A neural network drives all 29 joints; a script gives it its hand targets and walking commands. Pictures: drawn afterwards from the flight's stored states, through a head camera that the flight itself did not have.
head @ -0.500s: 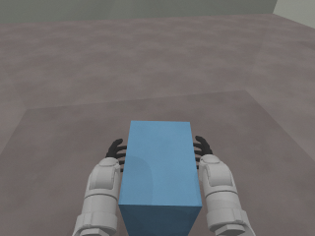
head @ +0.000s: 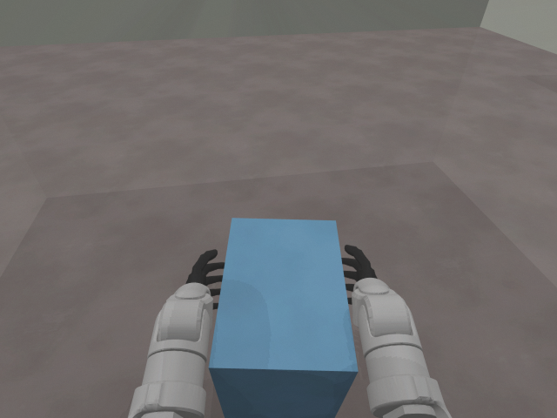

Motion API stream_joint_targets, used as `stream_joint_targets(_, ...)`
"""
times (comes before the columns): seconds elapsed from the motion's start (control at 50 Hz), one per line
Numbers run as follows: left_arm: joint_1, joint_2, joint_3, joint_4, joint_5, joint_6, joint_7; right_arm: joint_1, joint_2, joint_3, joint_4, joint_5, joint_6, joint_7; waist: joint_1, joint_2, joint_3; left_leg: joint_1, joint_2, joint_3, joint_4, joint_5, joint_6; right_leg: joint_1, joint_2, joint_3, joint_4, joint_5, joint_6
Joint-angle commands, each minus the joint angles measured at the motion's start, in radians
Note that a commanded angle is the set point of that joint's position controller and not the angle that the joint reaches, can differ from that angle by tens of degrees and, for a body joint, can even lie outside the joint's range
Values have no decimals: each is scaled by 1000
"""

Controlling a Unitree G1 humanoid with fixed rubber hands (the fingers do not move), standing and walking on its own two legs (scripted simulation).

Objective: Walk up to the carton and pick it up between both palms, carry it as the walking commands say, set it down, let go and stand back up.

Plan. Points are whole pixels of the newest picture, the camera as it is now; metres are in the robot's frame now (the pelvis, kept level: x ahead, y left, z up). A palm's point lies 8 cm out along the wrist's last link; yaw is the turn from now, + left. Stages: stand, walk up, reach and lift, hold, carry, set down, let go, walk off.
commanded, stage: hold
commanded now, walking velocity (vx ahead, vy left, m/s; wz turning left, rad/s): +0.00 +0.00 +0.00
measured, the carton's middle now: (280, 332) +0.28 +0.00 -0.03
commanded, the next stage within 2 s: carry in 0.52 s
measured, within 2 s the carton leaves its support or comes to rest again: neither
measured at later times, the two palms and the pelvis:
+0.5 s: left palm (197, 297) +0.29 +0.13 +0.06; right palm (366, 292) +0.30 -0.13 +0.06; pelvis +0.00 +0.00 +0.00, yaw +0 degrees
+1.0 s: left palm (201, 235) +0.39 +0.13 +0.09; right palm (355, 243) +0.37 -0.12 +0.09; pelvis +0.10 +0.05 +0.00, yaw -6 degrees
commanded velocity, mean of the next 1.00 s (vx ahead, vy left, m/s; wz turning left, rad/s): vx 0.26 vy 0.10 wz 0.00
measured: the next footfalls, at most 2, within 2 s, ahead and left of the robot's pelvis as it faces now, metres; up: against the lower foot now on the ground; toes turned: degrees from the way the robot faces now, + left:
left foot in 1.12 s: +0.28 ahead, +0.18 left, +0.00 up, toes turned +3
right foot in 1.48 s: +0.50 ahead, +0.00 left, +0.00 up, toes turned -24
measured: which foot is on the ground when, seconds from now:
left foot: down 0.00-0.88, up 0.90-1.00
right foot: down 0.00-1.00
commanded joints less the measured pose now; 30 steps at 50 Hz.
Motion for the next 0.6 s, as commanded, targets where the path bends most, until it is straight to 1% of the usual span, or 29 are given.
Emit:
stream_joint_targets(0.0,-481,-1035,-450,-70,-252,-54,-218,-431,1071,490,-44,275,-36,255,0,-9,-239,-95,-104,19,-92,95,23,164,95,5,-44,60,-2)
stream_joint_targets(0.48,-474,-1040,-448,-67,-256,-54,-219,-430,1070,491,-48,274,-40,258,-3,-8,-232,-99,-101,19,-89,77,24,153,91,7,-41,33,-3)
stream_joint_targets(0.5,-557,-1017,-538,-123,-312,-53,-219,-482,1030,533,-62,319,-40,253,-19,-103,-223,-191,14,82,36,-193,33,-102,-148,142,-69,-130,-48)
stream_joint_targets(0.52,-557,-984,-506,-95,-306,-54,-213,-482,1045,514,-16,316,-35,247,-3,-129,-232,-217,-8,85,89,-312,44,-170,-196,248,-145,-447,-76)
stream_joint_targets(0.54,-542,-977,-516,-106,-314,-55,-207,-474,1067,535,-22,332,-33,241,1,-186,-231,-258,-28,113,194,-318,49,-217,-233,317,-189,-610,-103)
stream_joint_targets(0.56,-519,-964,-535,-129,-319,-53,-199,-477,1078,563,-54,358,-27,236,3,-222,-248,-256,-32,124,207,-254,59,-244,-255,346,-211,-592,-121)
stream_joint_targets(0.58,-510,-956,-563,-183,-330,-47,-190,-483,1084,594,-94,380,-18,228,5,-222,-279,-238,-34,132,138,-228,70,-249,-242,316,-214,-541,-123)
